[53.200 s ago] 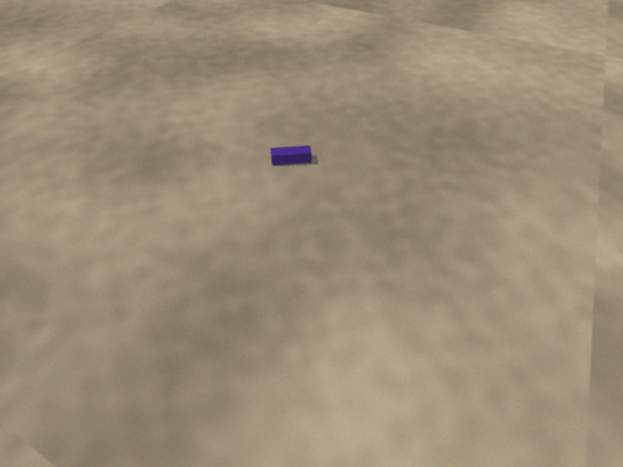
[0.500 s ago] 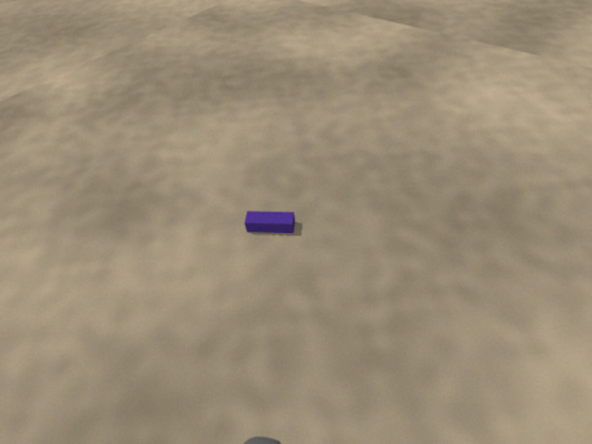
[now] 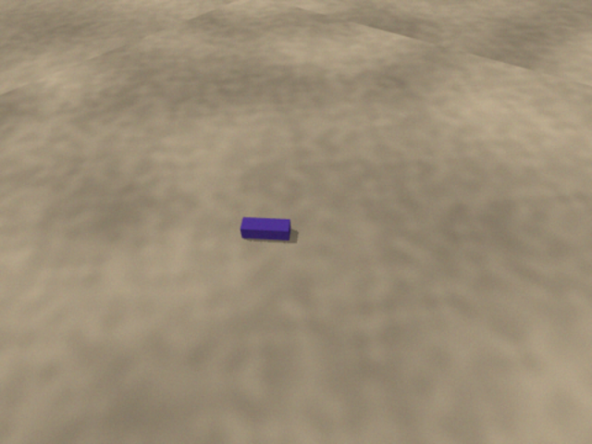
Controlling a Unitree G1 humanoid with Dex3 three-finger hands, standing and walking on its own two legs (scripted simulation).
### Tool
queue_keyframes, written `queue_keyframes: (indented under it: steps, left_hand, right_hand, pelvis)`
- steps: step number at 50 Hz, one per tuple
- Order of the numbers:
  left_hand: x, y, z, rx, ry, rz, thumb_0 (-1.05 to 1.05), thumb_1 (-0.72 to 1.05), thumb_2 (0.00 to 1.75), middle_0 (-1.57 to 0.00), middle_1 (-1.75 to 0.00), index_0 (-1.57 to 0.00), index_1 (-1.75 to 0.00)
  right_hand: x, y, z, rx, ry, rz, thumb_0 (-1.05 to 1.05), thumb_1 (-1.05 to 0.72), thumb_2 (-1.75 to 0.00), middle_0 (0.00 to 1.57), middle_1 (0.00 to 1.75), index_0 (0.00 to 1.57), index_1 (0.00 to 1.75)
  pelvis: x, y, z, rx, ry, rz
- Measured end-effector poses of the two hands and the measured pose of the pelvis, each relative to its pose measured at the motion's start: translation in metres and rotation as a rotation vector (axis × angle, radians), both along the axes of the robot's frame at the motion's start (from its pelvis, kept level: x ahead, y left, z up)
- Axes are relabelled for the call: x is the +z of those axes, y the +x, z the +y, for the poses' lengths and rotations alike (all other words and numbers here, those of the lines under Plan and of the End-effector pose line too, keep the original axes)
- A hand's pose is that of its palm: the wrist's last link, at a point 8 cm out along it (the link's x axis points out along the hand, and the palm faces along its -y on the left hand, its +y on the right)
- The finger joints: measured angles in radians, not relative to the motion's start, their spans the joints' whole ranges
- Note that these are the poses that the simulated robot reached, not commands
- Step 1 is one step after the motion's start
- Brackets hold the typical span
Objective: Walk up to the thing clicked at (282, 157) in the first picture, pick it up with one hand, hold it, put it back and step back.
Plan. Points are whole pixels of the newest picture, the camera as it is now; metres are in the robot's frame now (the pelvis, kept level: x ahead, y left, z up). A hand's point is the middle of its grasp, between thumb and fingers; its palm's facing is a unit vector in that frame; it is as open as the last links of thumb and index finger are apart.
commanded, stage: step back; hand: left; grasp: from above
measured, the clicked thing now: (266, 228) +1.06 +0.20 -0.73
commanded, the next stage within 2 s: stand in 0.40 s
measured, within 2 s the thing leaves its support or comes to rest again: neither
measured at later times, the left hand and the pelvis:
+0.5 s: hand out of the picture +0.13 +0.28 -0.14, palm faces -0.04 -0.94 -0.35, open 7.3 cm; pelvis +0.03 +0.03 +0.01, yaw -2 degrees
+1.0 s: hand out of the picture +0.10 +0.27 -0.14, palm faces -0.08 -0.94 -0.34, open 7.3 cm; pelvis +0.03 +0.02 +0.02, yaw -2 degrees
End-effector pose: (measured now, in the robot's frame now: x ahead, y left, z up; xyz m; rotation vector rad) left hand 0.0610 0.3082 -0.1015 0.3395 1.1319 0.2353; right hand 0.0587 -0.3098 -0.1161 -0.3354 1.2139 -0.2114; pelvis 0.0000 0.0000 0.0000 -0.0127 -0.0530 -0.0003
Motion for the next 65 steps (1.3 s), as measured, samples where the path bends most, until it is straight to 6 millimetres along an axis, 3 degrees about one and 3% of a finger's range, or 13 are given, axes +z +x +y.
queue_keyframes:
  steps: [12,19,24,31,49,55,65]
  left_hand:
    - [-0.013,0.039,0.024,0.000,-0.010,0.048,0.00,0.90,0.90,-0.20,-0.30,-0.21,-0.30]
    - [-0.009,0.058,0.025,-0.019,-0.017,0.041,0.00,0.90,0.90,-0.20,-0.30,-0.21,-0.30]
    - [-0.002,0.065,0.020,-0.036,-0.029,0.040,0.00,0.90,0.90,-0.20,-0.30,-0.21,-0.30]
    - [0.003,0.066,0.010,-0.053,-0.047,0.042,0.00,0.90,0.90,-0.20,-0.30,-0.21,-0.30]
    - [0.002,0.038,0.008,-0.047,-0.042,0.120,0.00,0.90,0.90,-0.20,-0.30,-0.21,-0.30]
    - [0.002,0.036,0.008,-0.045,-0.039,0.132,0.00,0.90,0.90,-0.20,-0.30,-0.21,-0.30]
    - [0.002,0.048,0.005,-0.052,-0.046,0.105,0.00,0.90,0.90,-0.20,-0.30,-0.21,-0.30]
  right_hand:
    - [0.004,0.050,0.032,0.013,0.004,-0.023,0.01,-0.90,-0.90,0.20,0.30,0.20,0.30]
    - [0.012,0.078,0.046,0.011,0.030,-0.071,0.01,-0.90,-0.90,0.20,0.30,0.21,0.30]
    - [0.018,0.087,0.048,0.009,0.044,-0.100,0.01,-0.90,-0.90,0.20,0.30,0.21,0.30]
    - [0.023,0.077,0.044,-0.009,0.048,-0.092,0.01,-0.90,-0.90,0.20,0.30,0.21,0.30]
    - [0.016,0.012,0.031,-0.071,0.041,0.053,0.01,-0.90,-0.90,0.20,0.30,0.20,0.30]
    - [0.014,0.010,0.032,-0.071,0.046,0.064,0.01,-0.90,-0.90,0.20,0.30,0.20,0.30]
    - [0.016,0.025,0.033,-0.052,0.045,0.037,0.01,-0.90,-0.90,0.20,0.30,0.20,0.30]
  pelvis:
    - [-0.001,0.026,0.022,-0.018,0.009,0.013]
    - [0.006,0.033,0.024,-0.032,0.004,0.020]
    - [0.012,0.035,0.026,-0.031,0.007,0.010]
    - [0.019,0.033,0.025,-0.029,0.012,-0.001]
    - [0.022,0.025,0.020,-0.028,0.012,0.013]
    - [0.022,0.027,0.019,-0.029,0.013,0.014]
    - [0.022,0.032,0.018,-0.027,0.013,0.018]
